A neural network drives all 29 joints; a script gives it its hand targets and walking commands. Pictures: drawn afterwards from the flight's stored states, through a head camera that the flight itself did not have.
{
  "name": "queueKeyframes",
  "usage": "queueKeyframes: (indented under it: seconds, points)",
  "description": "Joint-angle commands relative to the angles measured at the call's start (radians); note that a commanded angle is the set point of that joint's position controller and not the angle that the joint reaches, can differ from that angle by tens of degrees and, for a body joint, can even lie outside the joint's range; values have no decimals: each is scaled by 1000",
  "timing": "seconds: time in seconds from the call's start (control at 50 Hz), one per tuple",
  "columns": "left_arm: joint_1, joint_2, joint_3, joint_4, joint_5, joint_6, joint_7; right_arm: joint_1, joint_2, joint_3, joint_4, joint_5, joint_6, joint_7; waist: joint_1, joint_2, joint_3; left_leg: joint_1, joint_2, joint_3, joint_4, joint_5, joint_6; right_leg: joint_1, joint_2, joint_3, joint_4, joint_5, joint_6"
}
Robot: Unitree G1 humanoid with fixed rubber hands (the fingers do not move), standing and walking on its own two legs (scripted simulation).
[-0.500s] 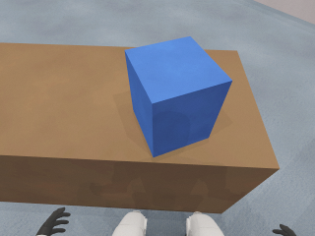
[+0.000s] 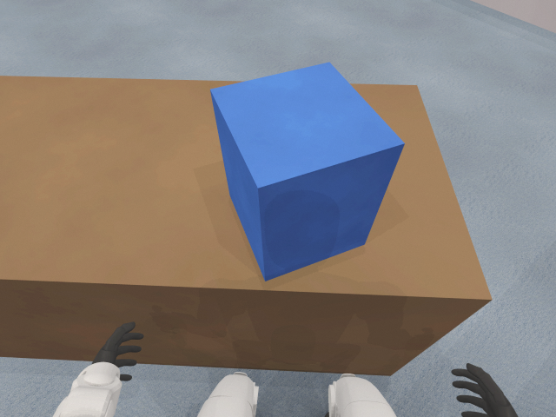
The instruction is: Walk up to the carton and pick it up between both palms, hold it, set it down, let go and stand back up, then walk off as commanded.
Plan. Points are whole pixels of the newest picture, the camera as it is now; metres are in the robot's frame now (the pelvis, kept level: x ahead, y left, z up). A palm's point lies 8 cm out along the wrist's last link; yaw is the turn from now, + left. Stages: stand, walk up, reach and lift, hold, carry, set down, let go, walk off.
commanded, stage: reach and lift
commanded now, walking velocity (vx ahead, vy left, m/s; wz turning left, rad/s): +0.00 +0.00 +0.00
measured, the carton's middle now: (296, 175) +0.47 +0.01 +0.05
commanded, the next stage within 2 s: none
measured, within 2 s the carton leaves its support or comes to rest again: neither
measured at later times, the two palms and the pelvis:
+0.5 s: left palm (117, 406) +0.13 +0.24 -0.04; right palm (516, 402) +0.16 -0.30 -0.06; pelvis -0.02 -0.04 +0.01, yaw +0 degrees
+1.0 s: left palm (144, 366) +0.17 +0.20 +0.00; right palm (536, 388) +0.17 -0.30 -0.01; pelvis -0.03 -0.05 +0.01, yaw -1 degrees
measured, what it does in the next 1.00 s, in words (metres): shifts its weight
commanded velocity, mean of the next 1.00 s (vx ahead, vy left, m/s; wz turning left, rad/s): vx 0.00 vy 0.00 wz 0.00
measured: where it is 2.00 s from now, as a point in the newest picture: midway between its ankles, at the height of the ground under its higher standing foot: outside the picture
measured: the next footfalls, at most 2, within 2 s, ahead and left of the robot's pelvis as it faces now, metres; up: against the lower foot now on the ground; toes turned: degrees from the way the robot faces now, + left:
none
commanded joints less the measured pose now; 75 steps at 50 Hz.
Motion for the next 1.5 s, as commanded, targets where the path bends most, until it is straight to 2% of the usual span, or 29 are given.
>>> queueKeyframes:
  seconds: [0.0, 0.06, 0.08, 0.12, 0.18, 0.22, 0.32, 0.36, 0.4, 0.44, 0.48, 0.5, 0.54, 0.6, 0.68, 0.72, 0.74, 0.8, 0.86, 0.92, 1.0, 1.04, 1.08, 1.12, 1.22, 1.3, 1.36, 1.42, 1.48]
  points:
    - [48, 27, 84, -297, 44, -43, 29, -24, -286, -107, -167, 15, -73, 22, -13, 65, -263, 32, 49, 108, -393, 239, 41, 327, 81, -98, -249, 291, -58]
    - [29, 60, 92, -341, 25, -73, 47, -45, -261, -99, -215, 13, -79, 23, 8, 17, -266, 19, 28, 102, -394, 153, 53, 290, 64, -70, -293, 225, -58]
    - [23, 35, 70, -360, 21, -89, 52, -28, -261, -117, -219, 9, -91, 26, -26, 17, -281, 4, 46, 88, -413, 109, 61, 337, 81, -86, -259, 260, -54]
    - [22, 45, 72, -397, -9, -118, 53, -42, -223, -80, -280, 22, -100, 23, 13, -7, -296, -17, 17, 136, -429, 130, 79, 362, 66, -48, -306, 239, -51]
    - [95, 30, 65, -405, -13, -145, 68, 13, -218, -82, -268, 26, -99, 35, 10, 37, -277, 1, 24, 112, -469, 36, 72, 360, 70, -60, -312, 213, -49]
    - [84, 20, 55, -398, -36, -163, 72, 5, -200, -90, -290, 16, -90, 38, -5, -69, -241, -7, 10, 121, -474, 19, 103, 347, 70, -40, -346, 174, -47]
    - [11, 63, 92, -383, -62, -213, 78, -45, -119, -33, -420, 20, -48, 26, 3, -132, -188, -34, -17, 166, -438, -47, 101, 267, -3, 83, -451, -171, -41]
    - [-28, 74, 84, -436, -94, -208, 71, -62, -104, -28, -489, 51, -19, 16, -11, -245, -162, 144, -69, 159, -348, 0, 69, 83, -71, 158, -582, -386, -61]
    - [-56, 78, 68, -517, -111, -221, 78, -35, -101, -34, -478, 58, 1, 15, -19, -154, -195, 179, -58, 157, -381, 11, 54, 86, -71, 117, -571, -317, -67]
    - [-9, 80, 73, -423, -121, -223, 77, -63, -111, -8, -509, 72, 4, 18, 18, -205, -188, 205, -70, 148, -365, -8, 67, 52, -85, 125, -595, -383, -81]
    - [-29, 92, 107, -421, -102, -222, 81, -54, -92, 26, -550, 103, 34, 18, 10, -194, -167, 256, -93, 161, -349, 23, 60, 14, -118, 179, -647, -424, -81]
    - [-34, 81, 91, -503, -115, -236, 93, -31, -101, 11, -540, 113, 31, 25, 31, -117, -212, 261, -71, 159, -371, 66, 44, 51, -113, 141, -617, -347, -80]
    - [-13, 70, 76, -497, -125, -235, 104, -57, -127, -11, -547, 114, 37, 31, 7, -134, -185, 194, -65, 152, -398, 7, 42, 99, -80, 128, -602, -364, -66]
    - [-39, 63, 86, -485, -132, -233, 103, -63, -114, 22, -603, 144, 37, 30, 34, -179, -163, 214, -96, 165, -361, 34, 41, 40, -115, 162, -642, -416, -71]
    - [-40, 30, 83, -530, -121, -250, 124, -66, -131, 45, -603, 180, 29, 55, 60, -114, -201, 248, -92, 160, -397, 26, 38, 40, -89, 126, -614, -350, -76]
    - [-54, -5, 42, -552, -134, -242, 125, -109, -167, 33, -622, 202, 37, 74, 41, -142, -200, 344, -92, 124, -371, -15, 42, -44, -94, 118, -633, -409, -94]
    - [-69, -12, 32, -583, -137, -250, 139, -108, -160, 18, -620, 201, 34, 82, 32, -89, -221, 296, -83, 128, -398, -18, 31, 0, -91, 120, -624, -400, -88]
    - [-73, -17, 47, -550, -146, -244, 123, -125, -173, 70, -703, 240, 46, 77, 39, -242, -190, 348, -123, 138, -325, 15, 45, -91, -136, 185, -693, -525, -104]
    - [-98, -50, -1, -646, -136, -245, 157, -168, -217, 37, -665, 258, 50, 107, 39, -114, -234, 345, -84, 100, -374, -54, 31, -80, -100, 127, -612, -431, -111]
    - [-106, -74, 3, -673, -142, -242, 162, -163, -195, 50, -690, 292, 49, 114, 43, -172, -216, 353, -107, 109, -332, -33, 34, -125, -128, 181, -661, -525, -114]
    - [-124, -126, -27, -713, -123, -230, 180, -199, -215, 56, -709, 338, 59, 136, 49, -95, -205, 334, -87, 82, -381, -98, 20, -105, -97, 151, -621, -462, -121]
    - [-67, -150, -43, -727, -131, -229, 188, -182, -250, 54, -751, 342, 49, 141, 51, -142, -219, 369, -92, 86, -374, -48, 21, -121, -113, 171, -658, -483, -136]
    - [-124, -158, -49, -802, -118, -240, 201, -198, -265, 61, -737, 370, 38, 154, 53, -116, -228, 362, -95, 90, -361, -63, 14, -140, -106, 170, -631, -473, -132]
    - [-103, -219, -103, -792, -131, -241, 224, -205, -277, 32, -744, 356, 33, 161, 48, -20, -220, 171, -37, 85, -524, -149, 23, 83, -11, 83, -546, -259, -85]
    - [-119, -234, -77, -741, -132, -260, 244, -236, -272, 74, -695, 387, 28, 176, 81, -70, -202, 31, -45, 108, -506, -161, 44, 137, -15, 139, -537, -344, -79]
    - [-95, -293, -118, -851, -155, -281, 267, -229, -313, 45, -741, 419, -3, 193, 106, -53, -305, 21, -19, 105, -552, -85, 34, 246, 28, 103, -501, -176, -66]
    - [-103, -278, -78, -736, -145, -298, 252, -243, -268, 87, -765, 420, -25, 179, 95, -128, -260, -4, -40, 145, -496, -51, 39, 249, -17, 182, -558, -324, -48]
    - [-70, -314, -111, -857, -144, -320, 270, -194, -314, 100, -778, 461, -56, 192, 127, -102, -275, 12, -40, 132, -501, 10, 25, 211, 10, 146, -531, -214, -60]
    - [-76, -316, -116, -805, -135, -308, 265, -232, -296, 140, -709, 479, -56, 179, 117, -89, -241, 24, -37, 136, -514, 42, 29, 223, 16, 158, -540, -168, -68]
